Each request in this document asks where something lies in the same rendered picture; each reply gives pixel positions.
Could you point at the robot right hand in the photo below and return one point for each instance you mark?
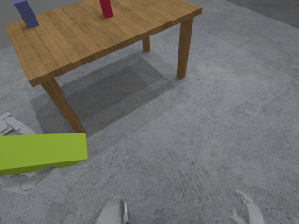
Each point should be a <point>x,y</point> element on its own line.
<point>252,213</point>

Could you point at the sponge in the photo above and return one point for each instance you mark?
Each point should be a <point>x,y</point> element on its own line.
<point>20,154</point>

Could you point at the robot left hand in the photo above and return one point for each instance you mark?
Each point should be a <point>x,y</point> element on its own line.
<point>17,183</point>

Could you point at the left robot thigh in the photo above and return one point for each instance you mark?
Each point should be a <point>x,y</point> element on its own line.
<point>115,211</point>

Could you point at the table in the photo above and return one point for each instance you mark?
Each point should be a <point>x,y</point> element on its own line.
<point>71,36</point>

